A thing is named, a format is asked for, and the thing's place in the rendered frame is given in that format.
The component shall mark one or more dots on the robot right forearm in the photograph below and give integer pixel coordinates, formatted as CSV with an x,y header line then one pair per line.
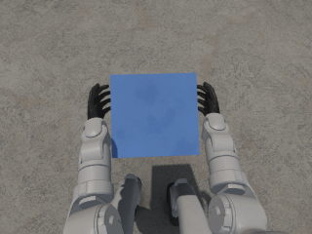
x,y
226,175

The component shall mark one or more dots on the carton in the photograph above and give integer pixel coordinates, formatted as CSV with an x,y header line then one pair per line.
x,y
154,115

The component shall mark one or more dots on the right robot hand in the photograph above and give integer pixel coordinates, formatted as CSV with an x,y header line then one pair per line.
x,y
210,100

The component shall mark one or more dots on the right robot shin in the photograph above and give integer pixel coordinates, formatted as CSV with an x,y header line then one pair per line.
x,y
180,180

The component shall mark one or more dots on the robot left forearm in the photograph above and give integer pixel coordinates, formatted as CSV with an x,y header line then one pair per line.
x,y
94,184

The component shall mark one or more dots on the left robot hand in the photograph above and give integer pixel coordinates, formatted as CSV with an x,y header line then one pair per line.
x,y
95,107

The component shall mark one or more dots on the right robot thigh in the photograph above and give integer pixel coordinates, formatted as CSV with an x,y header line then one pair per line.
x,y
191,216

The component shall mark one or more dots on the left robot upper arm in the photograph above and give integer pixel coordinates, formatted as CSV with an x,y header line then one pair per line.
x,y
99,219

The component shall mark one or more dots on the right robot upper arm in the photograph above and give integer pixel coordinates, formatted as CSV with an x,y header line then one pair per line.
x,y
237,214

